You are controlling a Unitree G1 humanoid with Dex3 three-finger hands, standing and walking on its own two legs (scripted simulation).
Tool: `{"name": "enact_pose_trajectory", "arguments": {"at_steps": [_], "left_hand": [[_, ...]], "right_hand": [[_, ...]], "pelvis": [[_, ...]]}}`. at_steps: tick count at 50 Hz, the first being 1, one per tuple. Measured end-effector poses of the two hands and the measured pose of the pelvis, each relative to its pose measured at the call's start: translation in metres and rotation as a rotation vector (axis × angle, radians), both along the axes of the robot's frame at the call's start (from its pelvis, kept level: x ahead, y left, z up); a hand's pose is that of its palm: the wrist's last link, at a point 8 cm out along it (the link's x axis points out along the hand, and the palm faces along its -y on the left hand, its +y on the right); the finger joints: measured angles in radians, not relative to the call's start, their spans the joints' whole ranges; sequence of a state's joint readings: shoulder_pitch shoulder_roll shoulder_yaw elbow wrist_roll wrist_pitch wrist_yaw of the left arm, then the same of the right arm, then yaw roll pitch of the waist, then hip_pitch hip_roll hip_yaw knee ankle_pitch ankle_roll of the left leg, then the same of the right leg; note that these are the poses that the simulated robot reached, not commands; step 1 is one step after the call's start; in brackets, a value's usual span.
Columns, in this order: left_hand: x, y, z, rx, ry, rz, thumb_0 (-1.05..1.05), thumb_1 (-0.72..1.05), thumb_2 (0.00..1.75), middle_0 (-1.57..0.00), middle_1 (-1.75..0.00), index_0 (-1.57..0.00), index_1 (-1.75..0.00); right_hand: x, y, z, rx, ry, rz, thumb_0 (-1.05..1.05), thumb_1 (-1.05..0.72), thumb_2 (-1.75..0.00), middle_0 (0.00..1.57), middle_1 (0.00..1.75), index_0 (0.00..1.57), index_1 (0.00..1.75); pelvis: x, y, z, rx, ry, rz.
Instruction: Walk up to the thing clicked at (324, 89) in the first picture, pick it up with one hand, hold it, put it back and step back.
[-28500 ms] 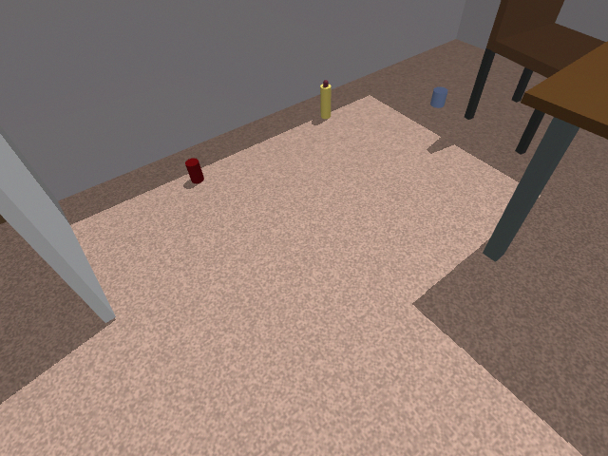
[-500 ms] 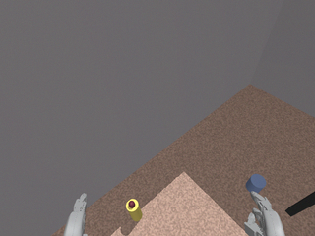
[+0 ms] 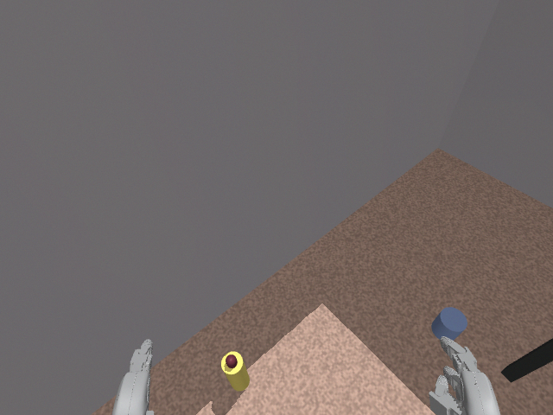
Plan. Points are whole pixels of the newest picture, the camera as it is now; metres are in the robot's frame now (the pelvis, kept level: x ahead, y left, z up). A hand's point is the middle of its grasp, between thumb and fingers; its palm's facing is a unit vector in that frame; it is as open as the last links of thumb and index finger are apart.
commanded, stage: home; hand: left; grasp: from the side
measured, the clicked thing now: (235, 370) +0.36 +0.18 -0.61
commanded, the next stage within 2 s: stand in 0.10 s
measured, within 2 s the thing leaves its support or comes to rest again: neither
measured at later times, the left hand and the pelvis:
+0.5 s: hand (174, 402) +0.17 +0.19 -0.07, palm faces +0.06 -0.95 -0.30, open 13.2 cm; pelvis +0.00 +0.00 +0.00, yaw +0 degrees
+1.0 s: hand out of the picture +0.03 +0.25 -0.11, palm faces +0.01 -0.94 -0.35, open 7.4 cm; pelvis -0.01 +0.01 +0.05, yaw +1 degrees
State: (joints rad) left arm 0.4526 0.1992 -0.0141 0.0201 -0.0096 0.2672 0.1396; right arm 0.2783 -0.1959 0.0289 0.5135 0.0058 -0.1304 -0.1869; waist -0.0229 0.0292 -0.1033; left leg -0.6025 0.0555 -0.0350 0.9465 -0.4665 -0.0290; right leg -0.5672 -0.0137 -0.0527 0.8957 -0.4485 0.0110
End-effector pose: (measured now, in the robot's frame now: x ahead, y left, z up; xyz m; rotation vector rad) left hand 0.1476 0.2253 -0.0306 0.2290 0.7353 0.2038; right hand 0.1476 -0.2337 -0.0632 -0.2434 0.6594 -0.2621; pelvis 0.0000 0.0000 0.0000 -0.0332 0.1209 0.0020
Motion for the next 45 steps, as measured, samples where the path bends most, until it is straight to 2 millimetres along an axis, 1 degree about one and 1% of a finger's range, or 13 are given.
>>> {"name": "enact_pose_trajectory", "arguments": {"at_steps": [12, 15, 19, 23, 24, 27, 30, 33, 35, 40, 45], "left_hand": [[0.003, 0.002, -0.001, 0.0, 0.008, 0.002, -0.02, -0.56, 0.04, -0.06, -0.05, -0.05, -0.06], [0.003, 0.003, 0.0, 0.0, 0.006, 0.003, -0.02, -0.52, 0.08, -0.09, -0.09, -0.08, -0.1], [0.004, 0.004, 0.0, 0.001, 0.004, 0.002, -0.01, -0.37, 0.23, -0.14, -0.18, -0.13, -0.18], [0.003, 0.004, 0.0, 0.001, 0.003, 0.001, -0.01, -0.14, 0.46, -0.17, -0.24, -0.17, -0.24], [0.004, 0.005, -0.002, 0.015, -0.001, -0.021, -0.01, -0.07, 0.52, -0.18, -0.25, -0.17, -0.25], [0.002, 0.016, -0.02, 0.044, 0.038, -0.087, -0.01, 0.14, 0.66, -0.19, -0.27, -0.19, -0.27], [-0.011, 0.032, -0.034, 0.047, 0.114, -0.088, -0.01, 0.36, 0.76, -0.2, -0.28, -0.2, -0.29], [-0.031, 0.047, -0.042, 0.056, 0.201, -0.058, 0.0, 0.56, 0.82, -0.21, -0.29, -0.2, -0.3], [-0.046, 0.056, -0.046, 0.062, 0.259, -0.037, 0.0, 0.66, 0.85, -0.21, -0.29, -0.2, -0.3], [-0.079, 0.071, -0.051, 0.066, 0.381, 0.021, 0.0, 0.81, 0.88, -0.21, -0.3, -0.2, -0.3], [-0.105, 0.074, -0.049, 0.055, 0.466, 0.057, 0.0, 0.88, 0.89, -0.21, -0.3, -0.2, -0.3]], "right_hand": [[0.005, 0.002, 0.0, 0.0, 0.0, 0.002, 0.02, -0.9, -0.9, 0.2, 0.3, 0.2, 0.3], [0.005, 0.003, 0.001, -0.001, 0.001, 0.003, 0.02, -0.9, -0.9, 0.2, 0.3, 0.2, 0.3], [0.005, 0.003, 0.001, 0.0, 0.0, 0.002, 0.02, -0.9, -0.9, 0.2, 0.3, 0.2, 0.3], [0.004, 0.004, 0.001, 0.001, 0.0, 0.003, 0.02, -0.9, -0.9, 0.2, 0.3, 0.2, 0.3], [0.003, 0.004, 0.0, -0.013, 0.019, 0.03, 0.02, -0.9, -0.9, 0.2, 0.3, 0.2, 0.3], [-0.003, -0.003, -0.013, -0.042, 0.171, 0.138, 0.01, -0.9, -0.9, 0.2, 0.3, 0.2, 0.3], [-0.015, -0.016, -0.019, -0.034, 0.279, 0.145, 0.01, -0.9, -0.9, 0.2, 0.3, 0.21, 0.3], [-0.029, -0.029, -0.019, -0.029, 0.343, 0.112, 0.02, -0.9, -0.9, 0.2, 0.3, 0.21, 0.3], [-0.038, -0.036, -0.017, -0.031, 0.38, 0.088, 0.01, -0.9, -0.9, 0.2, 0.3, 0.21, 0.3], [-0.061, -0.045, -0.014, -0.036, 0.463, 0.047, 0.01, -0.91, -0.9, 0.2, 0.3, 0.2, 0.3], [-0.079, -0.042, -0.013, -0.017, 0.53, 0.033, 0.01, -0.91, -0.9, 0.2, 0.3, 0.2, 0.3]], "pelvis": [[0.003, 0.002, 0.0, -0.002, 0.001, 0.001], [0.004, 0.002, 0.001, -0.002, 0.0, 0.001], [0.003, 0.003, 0.001, -0.003, -0.002, 0.001], [0.003, 0.004, 0.001, -0.003, -0.003, 0.001], [0.002, 0.004, 0.002, 0.0, -0.017, 0.003], [-0.003, 0.003, 0.006, 0.017, -0.057, 0.007], [-0.004, 0.003, 0.01, 0.028, -0.081, 0.008], [-0.004, 0.004, 0.016, 0.03, -0.097, 0.01], [-0.003, 0.005, 0.019, 0.029, -0.106, 0.012], [-0.002, 0.007, 0.029, 0.028, -0.13, 0.014], [-0.003, 0.009, 0.039, 0.028, -0.153, 0.017]]}}
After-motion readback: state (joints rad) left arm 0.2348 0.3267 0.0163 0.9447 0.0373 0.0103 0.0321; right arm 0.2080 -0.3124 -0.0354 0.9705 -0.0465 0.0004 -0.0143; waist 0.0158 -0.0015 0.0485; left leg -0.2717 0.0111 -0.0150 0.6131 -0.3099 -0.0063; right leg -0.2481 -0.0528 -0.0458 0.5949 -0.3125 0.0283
